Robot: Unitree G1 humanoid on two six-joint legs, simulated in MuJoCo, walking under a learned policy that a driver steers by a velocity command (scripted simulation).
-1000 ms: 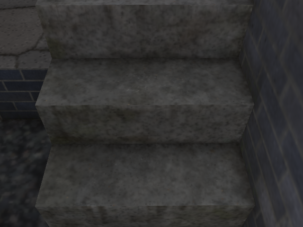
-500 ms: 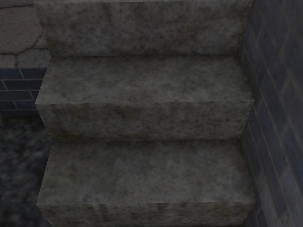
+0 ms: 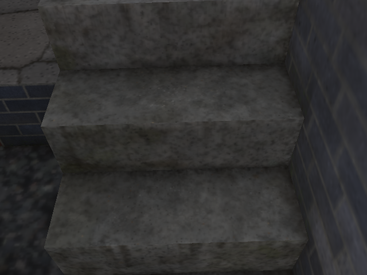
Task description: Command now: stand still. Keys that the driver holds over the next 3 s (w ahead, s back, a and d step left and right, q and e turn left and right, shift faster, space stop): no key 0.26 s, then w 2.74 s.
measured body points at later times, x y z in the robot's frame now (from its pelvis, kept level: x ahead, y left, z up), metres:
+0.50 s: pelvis +0.01 +0.00 +0.00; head +0.01 -0.01 +0.45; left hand +0.05 +0.22 -0.14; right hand +0.03 -0.24 -0.16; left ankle -0.02 +0.13 -0.75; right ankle -0.02 -0.08 -0.75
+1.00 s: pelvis +0.01 +0.01 +0.00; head +0.02 +0.01 +0.45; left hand +0.13 +0.23 -0.13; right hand +0.13 -0.23 -0.13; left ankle -0.02 +0.13 -0.75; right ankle -0.02 -0.09 -0.75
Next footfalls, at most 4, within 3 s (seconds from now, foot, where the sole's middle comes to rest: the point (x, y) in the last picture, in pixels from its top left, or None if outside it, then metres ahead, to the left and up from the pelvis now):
none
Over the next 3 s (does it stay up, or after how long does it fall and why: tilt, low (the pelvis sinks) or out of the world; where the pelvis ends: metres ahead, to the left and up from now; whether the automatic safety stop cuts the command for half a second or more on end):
stays up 0.01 0.00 0.00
